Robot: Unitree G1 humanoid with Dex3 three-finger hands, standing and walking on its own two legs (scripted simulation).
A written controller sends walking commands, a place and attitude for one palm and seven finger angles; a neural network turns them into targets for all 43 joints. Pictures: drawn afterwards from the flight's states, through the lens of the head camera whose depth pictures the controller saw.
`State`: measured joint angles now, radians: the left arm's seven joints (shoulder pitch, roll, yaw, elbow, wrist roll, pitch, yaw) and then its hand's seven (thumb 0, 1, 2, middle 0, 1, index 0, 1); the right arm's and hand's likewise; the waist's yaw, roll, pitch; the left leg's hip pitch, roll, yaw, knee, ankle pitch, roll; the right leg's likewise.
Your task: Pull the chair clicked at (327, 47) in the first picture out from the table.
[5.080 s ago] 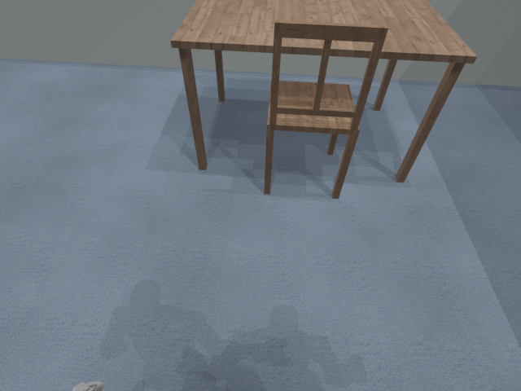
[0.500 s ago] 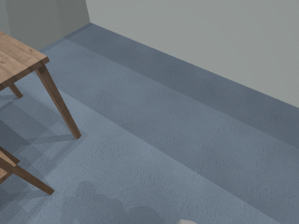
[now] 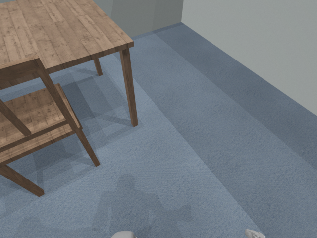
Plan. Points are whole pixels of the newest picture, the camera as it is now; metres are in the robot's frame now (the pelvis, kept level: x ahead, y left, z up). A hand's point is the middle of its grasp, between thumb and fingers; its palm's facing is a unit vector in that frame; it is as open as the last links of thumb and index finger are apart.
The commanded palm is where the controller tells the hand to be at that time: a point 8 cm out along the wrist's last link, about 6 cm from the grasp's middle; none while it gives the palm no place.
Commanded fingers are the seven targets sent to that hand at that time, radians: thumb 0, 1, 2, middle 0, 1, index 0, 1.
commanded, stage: turn to face it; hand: left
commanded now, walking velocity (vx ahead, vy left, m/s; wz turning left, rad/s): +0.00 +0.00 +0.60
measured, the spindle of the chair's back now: (9, 114) +0.49 +0.61 -0.10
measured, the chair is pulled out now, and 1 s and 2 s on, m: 0.00 0.00 0.00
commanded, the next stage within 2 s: take the last steps up to it in 1.00 s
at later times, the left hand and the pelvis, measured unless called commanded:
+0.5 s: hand out of the picture +0.07 +0.23 -0.14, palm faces +0.29 -0.92 -0.28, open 7.4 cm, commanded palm none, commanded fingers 0.00 0.90 0.90 -0.20 -0.30 -0.20 -0.30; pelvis -0.01 +0.00 +0.00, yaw +16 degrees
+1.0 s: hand out of the picture -0.14 +0.22 -0.18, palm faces +0.54 -0.80 -0.25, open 7.4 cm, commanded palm none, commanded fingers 0.00 0.90 0.90 -0.20 -0.30 -0.20 -0.30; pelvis -0.04 +0.02 +0.00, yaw +30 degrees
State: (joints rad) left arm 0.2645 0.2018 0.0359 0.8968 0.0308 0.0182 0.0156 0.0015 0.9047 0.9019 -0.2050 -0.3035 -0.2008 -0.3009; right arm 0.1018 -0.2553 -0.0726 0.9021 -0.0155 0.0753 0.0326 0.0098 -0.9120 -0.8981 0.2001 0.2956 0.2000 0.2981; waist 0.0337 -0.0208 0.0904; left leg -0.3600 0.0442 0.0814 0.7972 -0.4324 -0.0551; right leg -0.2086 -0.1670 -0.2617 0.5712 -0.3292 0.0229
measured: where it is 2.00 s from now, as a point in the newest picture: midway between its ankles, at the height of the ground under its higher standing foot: outside the picture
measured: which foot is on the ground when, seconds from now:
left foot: up 0.00-0.04, down 0.06-0.52, up 0.54-0.88, down 0.90-1.00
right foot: down 0.00-0.06, up 0.08-0.50, down 0.52-0.90, up 0.92-1.00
